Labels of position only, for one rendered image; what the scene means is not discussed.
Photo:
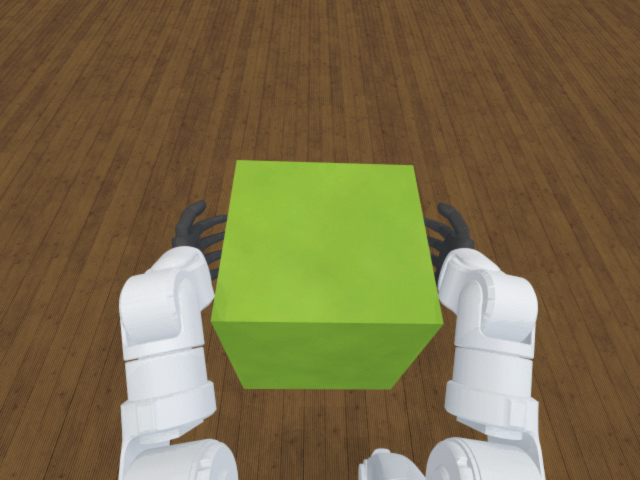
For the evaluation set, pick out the robot left upper arm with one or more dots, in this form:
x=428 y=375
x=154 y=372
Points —
x=206 y=459

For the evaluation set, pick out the left robot forearm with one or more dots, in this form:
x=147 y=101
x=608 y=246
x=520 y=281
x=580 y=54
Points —
x=160 y=316

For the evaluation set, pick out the robot right upper arm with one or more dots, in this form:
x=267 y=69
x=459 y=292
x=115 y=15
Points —
x=458 y=458

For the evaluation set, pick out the right robot forearm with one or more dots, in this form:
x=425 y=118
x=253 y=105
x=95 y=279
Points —
x=496 y=317

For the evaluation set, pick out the robot right thigh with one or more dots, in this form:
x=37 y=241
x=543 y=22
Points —
x=389 y=466

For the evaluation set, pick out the robot left hand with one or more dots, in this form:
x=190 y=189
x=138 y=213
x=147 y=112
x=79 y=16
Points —
x=187 y=234

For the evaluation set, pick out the robot right shin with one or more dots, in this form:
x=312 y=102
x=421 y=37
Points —
x=381 y=451

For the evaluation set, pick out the carton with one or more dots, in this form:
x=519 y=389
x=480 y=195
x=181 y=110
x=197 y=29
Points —
x=325 y=278

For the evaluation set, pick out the robot right hand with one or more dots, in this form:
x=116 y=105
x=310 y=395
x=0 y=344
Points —
x=453 y=239

